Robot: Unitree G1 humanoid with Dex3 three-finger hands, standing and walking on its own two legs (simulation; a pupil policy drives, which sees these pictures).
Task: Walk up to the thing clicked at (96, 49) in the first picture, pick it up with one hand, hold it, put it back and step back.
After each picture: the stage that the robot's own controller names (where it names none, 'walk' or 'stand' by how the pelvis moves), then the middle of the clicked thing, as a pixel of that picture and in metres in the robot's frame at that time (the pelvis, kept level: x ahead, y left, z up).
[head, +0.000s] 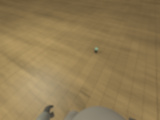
stand; (96, 50) +1.45 -0.09 -0.72
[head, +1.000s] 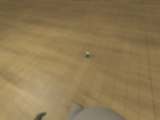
walk; (87, 54) +1.32 +0.19 -0.71
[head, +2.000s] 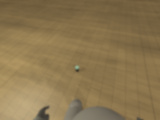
walk; (77, 68) +0.84 +0.28 -0.71
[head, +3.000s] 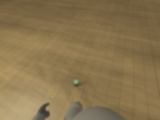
walk; (76, 83) +0.53 +0.23 -0.70
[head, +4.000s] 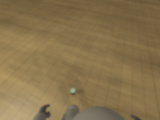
stand; (72, 91) +0.40 +0.20 -0.71
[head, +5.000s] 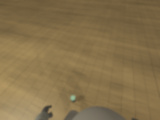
stand; (73, 98) +0.33 +0.21 -0.72
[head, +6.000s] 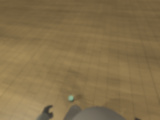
stand; (71, 98) +0.29 +0.26 -0.72
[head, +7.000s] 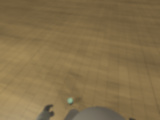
stand; (70, 101) +0.29 +0.23 -0.72
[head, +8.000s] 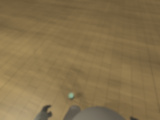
stand; (71, 96) +0.31 +0.22 -0.72
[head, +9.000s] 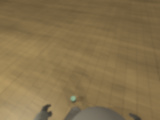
stand; (73, 99) +0.30 +0.21 -0.72
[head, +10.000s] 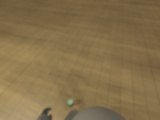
stand; (70, 102) +0.27 +0.24 -0.72
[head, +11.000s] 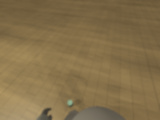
stand; (70, 103) +0.27 +0.24 -0.72
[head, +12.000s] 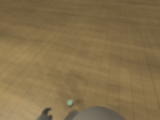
go down; (70, 103) +0.26 +0.24 -0.73
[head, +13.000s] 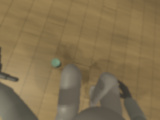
go down; (56, 63) +0.33 +0.30 -0.30
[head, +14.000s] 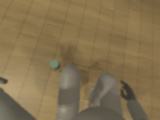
approach; (55, 64) +0.31 +0.31 -0.29
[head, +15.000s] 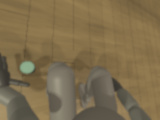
close in; (28, 68) +0.28 +0.34 -0.21
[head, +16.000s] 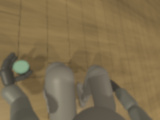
close; (23, 69) +0.28 +0.34 -0.20
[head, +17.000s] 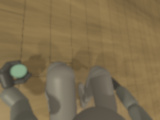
lift; (21, 73) +0.24 +0.35 -0.20
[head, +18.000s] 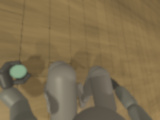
lift; (20, 73) +0.24 +0.35 -0.20
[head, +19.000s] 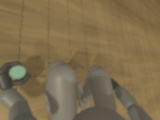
lift; (20, 74) +0.24 +0.35 -0.20
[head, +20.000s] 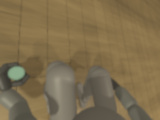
lift; (19, 75) +0.24 +0.35 -0.20
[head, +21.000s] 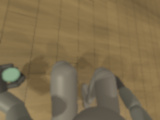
lift; (15, 76) +0.20 +0.40 -0.17
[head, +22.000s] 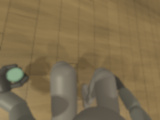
lift; (19, 76) +0.20 +0.39 -0.17
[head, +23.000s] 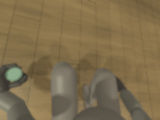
lift; (18, 76) +0.20 +0.40 -0.16
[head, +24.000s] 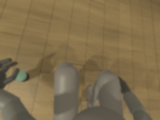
go down; (22, 76) +0.18 +0.44 -0.22
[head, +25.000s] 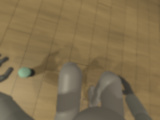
go down; (27, 72) +0.19 +0.45 -0.24
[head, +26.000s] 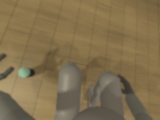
go down; (27, 72) +0.19 +0.45 -0.25
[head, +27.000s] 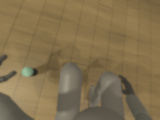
go down; (30, 72) +0.19 +0.44 -0.25
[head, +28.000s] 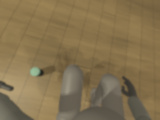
go down; (37, 72) +0.21 +0.44 -0.28
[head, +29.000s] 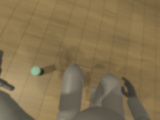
go down; (38, 71) +0.21 +0.43 -0.28
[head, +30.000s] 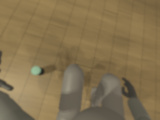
go down; (38, 71) +0.22 +0.43 -0.28
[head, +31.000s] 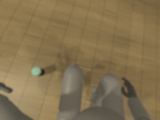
go down; (38, 71) +0.21 +0.43 -0.29
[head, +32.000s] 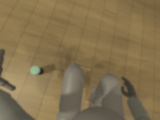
go down; (37, 70) +0.21 +0.43 -0.28
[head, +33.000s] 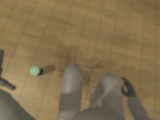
approach; (37, 71) +0.21 +0.44 -0.28
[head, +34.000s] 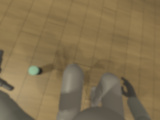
go down; (36, 70) +0.21 +0.43 -0.28
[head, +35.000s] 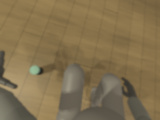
go down; (37, 70) +0.22 +0.43 -0.27
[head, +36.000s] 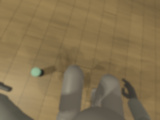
go down; (38, 72) +0.21 +0.43 -0.28
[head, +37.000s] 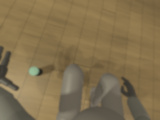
go down; (36, 71) +0.21 +0.44 -0.28
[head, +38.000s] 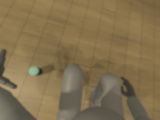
go down; (36, 71) +0.21 +0.44 -0.28
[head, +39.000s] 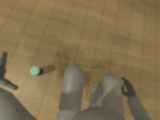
go down; (37, 71) +0.21 +0.44 -0.28
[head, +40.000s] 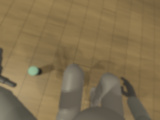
go down; (35, 71) +0.21 +0.44 -0.27
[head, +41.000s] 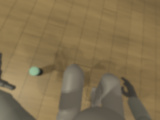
go down; (36, 71) +0.21 +0.44 -0.27
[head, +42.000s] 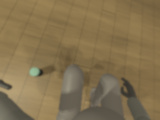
go down; (37, 72) +0.21 +0.44 -0.28
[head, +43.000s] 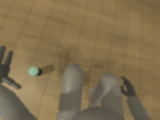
go down; (36, 71) +0.21 +0.44 -0.28
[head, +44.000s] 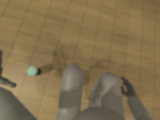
go down; (34, 71) +0.21 +0.44 -0.27
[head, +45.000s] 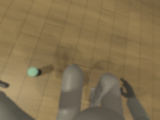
approach; (35, 72) +0.21 +0.44 -0.28
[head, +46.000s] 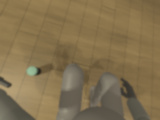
go down; (34, 71) +0.20 +0.44 -0.28
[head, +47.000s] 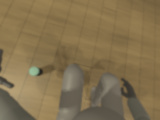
go down; (36, 71) +0.21 +0.43 -0.28
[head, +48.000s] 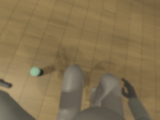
go down; (37, 72) +0.21 +0.44 -0.28
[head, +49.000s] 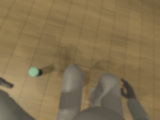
go down; (36, 72) +0.21 +0.44 -0.28
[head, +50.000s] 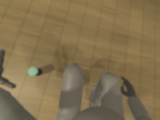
go down; (35, 71) +0.21 +0.44 -0.28
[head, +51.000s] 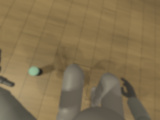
go down; (36, 71) +0.21 +0.43 -0.28
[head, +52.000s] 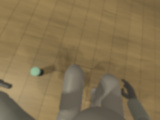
go down; (37, 72) +0.21 +0.43 -0.28
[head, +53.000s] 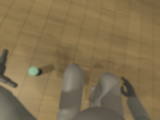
go down; (36, 71) +0.21 +0.44 -0.28
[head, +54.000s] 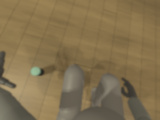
go down; (38, 71) +0.22 +0.43 -0.28
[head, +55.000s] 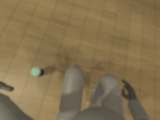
go down; (38, 72) +0.21 +0.43 -0.29
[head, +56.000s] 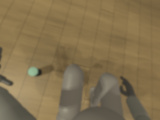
go down; (35, 72) +0.21 +0.44 -0.28
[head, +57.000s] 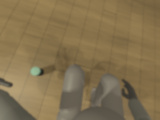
go down; (37, 71) +0.21 +0.43 -0.28
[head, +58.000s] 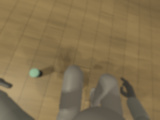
go down; (36, 73) +0.21 +0.43 -0.29
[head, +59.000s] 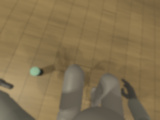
approach; (37, 71) +0.21 +0.43 -0.28
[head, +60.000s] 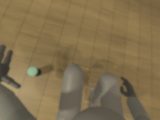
go down; (35, 71) +0.21 +0.44 -0.28
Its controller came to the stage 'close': yes
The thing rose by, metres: 0.06
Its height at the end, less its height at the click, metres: +0.00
